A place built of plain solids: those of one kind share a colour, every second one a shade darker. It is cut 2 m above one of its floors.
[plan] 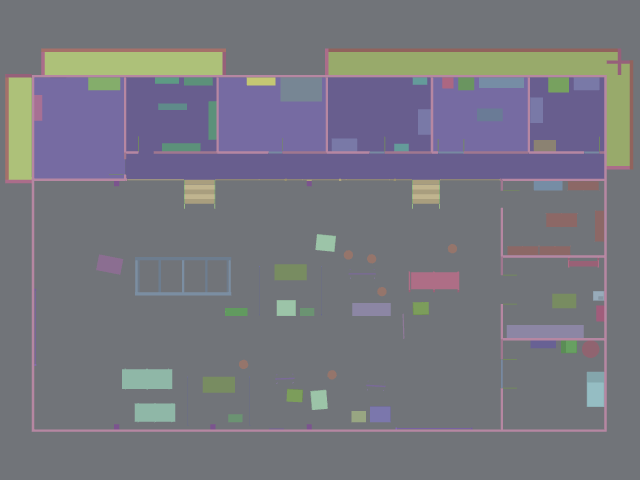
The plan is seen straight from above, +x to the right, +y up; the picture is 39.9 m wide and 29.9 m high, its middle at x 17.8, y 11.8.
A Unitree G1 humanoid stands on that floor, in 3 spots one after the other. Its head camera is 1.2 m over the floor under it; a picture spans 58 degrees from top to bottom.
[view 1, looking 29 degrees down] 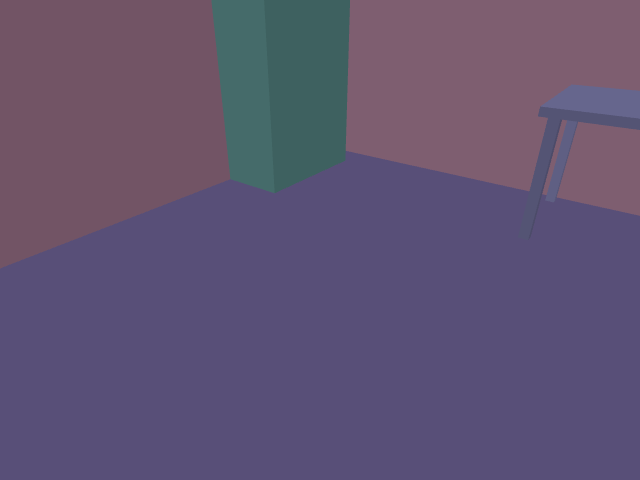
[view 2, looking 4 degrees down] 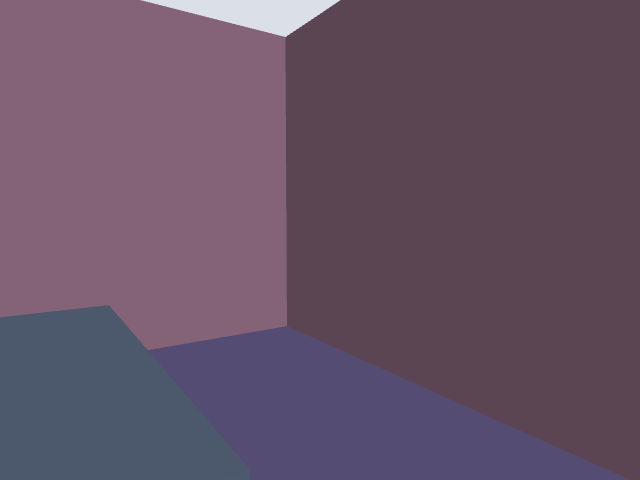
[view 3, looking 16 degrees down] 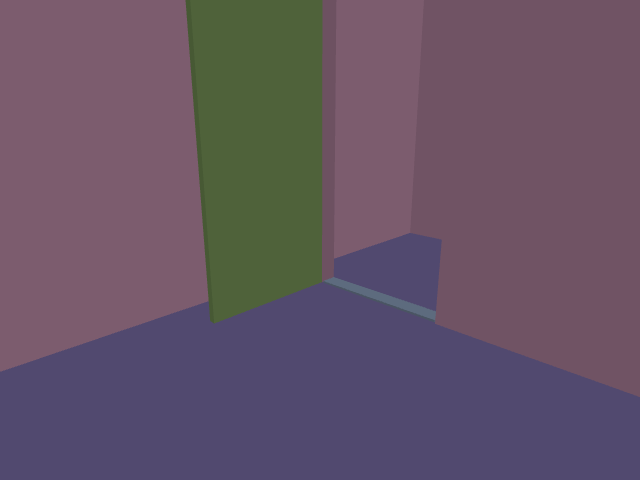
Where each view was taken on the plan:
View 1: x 21.50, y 19.50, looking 37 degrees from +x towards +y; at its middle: level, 2.48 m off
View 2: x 26.90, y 19.50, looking -34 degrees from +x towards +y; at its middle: wall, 3.90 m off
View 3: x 33.10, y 19.50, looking -46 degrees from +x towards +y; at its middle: door_leaf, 3.11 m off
